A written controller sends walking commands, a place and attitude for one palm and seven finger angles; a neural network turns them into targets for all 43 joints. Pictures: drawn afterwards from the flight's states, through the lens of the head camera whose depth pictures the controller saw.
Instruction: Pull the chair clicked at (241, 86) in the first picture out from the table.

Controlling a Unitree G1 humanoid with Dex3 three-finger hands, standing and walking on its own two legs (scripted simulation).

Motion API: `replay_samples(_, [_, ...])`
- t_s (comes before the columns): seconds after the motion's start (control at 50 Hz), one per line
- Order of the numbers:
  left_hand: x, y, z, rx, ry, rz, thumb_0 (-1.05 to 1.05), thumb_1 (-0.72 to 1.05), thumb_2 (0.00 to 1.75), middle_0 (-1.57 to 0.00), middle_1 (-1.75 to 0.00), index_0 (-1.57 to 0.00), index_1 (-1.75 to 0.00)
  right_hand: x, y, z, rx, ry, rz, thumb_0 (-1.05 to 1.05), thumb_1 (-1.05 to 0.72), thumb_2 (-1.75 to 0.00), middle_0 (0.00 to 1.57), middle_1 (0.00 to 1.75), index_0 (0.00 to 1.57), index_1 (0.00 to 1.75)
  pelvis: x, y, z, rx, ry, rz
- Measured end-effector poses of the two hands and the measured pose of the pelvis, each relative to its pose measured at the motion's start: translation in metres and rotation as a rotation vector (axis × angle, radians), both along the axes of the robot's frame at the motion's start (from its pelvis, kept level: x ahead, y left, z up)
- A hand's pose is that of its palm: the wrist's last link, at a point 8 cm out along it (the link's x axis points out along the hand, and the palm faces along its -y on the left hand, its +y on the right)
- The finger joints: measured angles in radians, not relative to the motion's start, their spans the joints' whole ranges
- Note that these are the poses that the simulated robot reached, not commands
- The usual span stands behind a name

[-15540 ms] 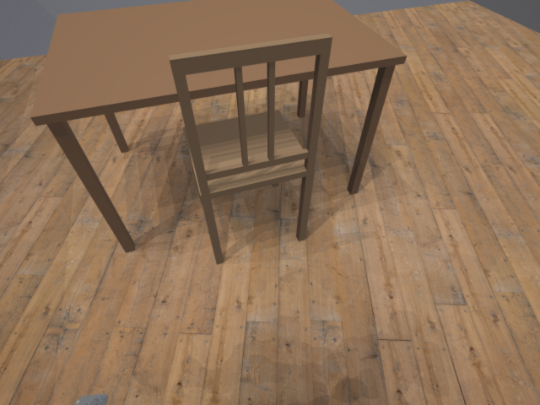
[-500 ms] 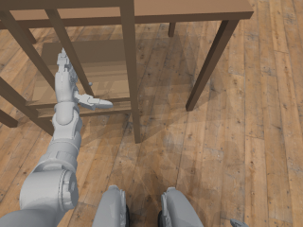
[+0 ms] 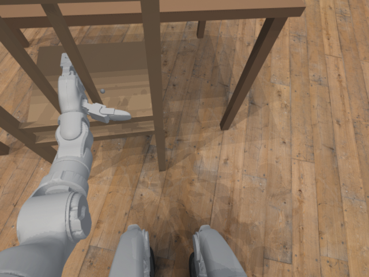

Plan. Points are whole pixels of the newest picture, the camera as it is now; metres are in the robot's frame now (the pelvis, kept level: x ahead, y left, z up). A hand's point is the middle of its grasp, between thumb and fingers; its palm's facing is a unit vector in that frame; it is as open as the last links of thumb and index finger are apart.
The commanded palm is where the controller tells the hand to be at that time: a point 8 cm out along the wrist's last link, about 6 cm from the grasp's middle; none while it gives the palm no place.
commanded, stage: push the fingers through the gap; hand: left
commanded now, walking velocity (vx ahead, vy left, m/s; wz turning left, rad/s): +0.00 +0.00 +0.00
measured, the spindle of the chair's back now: (39, 80) +0.52 +0.26 +0.06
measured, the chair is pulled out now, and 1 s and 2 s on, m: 0.00 0.00 0.04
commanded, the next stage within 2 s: hook a spindle and tug to test in 0.16 s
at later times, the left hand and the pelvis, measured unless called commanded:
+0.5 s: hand (103, 90) +0.50 +0.14 +0.05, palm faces +0.12 -0.99 -0.03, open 16.4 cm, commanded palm +0.47 +0.18 +0.04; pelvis +0.00 +0.00 +0.00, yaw +0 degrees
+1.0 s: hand (100, 89) +0.50 +0.15 +0.05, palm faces +0.12 -0.99 -0.02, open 8.2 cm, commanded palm +0.47 +0.18 +0.04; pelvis +0.01 +0.00 +0.00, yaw +1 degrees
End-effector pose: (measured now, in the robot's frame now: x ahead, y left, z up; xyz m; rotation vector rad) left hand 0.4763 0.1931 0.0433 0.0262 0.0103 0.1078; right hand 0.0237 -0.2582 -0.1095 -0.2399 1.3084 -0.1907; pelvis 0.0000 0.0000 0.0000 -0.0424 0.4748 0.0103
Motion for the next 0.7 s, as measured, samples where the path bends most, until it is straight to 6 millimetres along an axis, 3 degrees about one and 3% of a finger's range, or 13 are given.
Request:
replay_samples(0.38, [-0.0034, -0.0046, 0.0048, 0.007, -0.015, 0.010, -0.01, -0.50, 0.30, -0.07, -0.13, -0.07, -0.13, 0.0051, -0.0005, 0.0004, 0.004, -0.009, 0.006, 0.00, -0.90, -0.90, 0.20, 0.30, 0.20, 0.30, -0.0014, -0.0013, 0.0016, 0.001, -0.007, 0.003])
replay_samples(0.5, [-0.0042, -0.0038, 0.0051, 0.008, -0.014, 0.017, -0.01, -0.50, 0.30, -0.14, -0.33, -0.13, -0.33, 0.0071, -0.0025, 0.0002, 0.003, -0.007, 0.010, 0.00, -0.90, -0.90, 0.20, 0.30, 0.20, 0.30, -0.0012, -0.0025, 0.0017, 0.002, -0.008, 0.005])
replay_samples(0.7, [-0.0028, -0.0009, 0.0054, 0.005, -0.013, 0.024, -0.01, -0.43, 0.34, -0.30, -0.83, -0.26, -0.82, 0.0090, -0.0036, 0.0010, 0.003, 0.003, 0.014, 0.00, -0.90, -0.90, 0.20, 0.30, 0.20, 0.30, 0.0011, -0.0036, 0.0027, 0.001, -0.007, 0.010])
